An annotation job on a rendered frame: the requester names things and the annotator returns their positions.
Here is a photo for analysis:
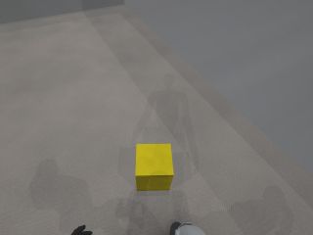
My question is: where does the carton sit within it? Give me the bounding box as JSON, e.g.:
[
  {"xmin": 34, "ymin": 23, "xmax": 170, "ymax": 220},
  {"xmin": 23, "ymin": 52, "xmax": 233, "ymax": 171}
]
[{"xmin": 135, "ymin": 144, "xmax": 174, "ymax": 191}]

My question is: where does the robot right foot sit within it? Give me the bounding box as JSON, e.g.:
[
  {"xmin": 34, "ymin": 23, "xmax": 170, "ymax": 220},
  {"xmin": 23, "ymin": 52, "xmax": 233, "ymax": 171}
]
[{"xmin": 169, "ymin": 221, "xmax": 181, "ymax": 235}]

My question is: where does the robot left hand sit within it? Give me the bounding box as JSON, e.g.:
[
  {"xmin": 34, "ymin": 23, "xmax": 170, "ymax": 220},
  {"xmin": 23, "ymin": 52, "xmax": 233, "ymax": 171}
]
[{"xmin": 71, "ymin": 224, "xmax": 93, "ymax": 235}]

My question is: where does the right robot thigh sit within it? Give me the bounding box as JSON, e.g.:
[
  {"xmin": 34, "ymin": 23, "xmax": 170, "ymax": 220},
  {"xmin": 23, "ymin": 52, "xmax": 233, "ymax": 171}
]
[{"xmin": 175, "ymin": 224, "xmax": 205, "ymax": 235}]

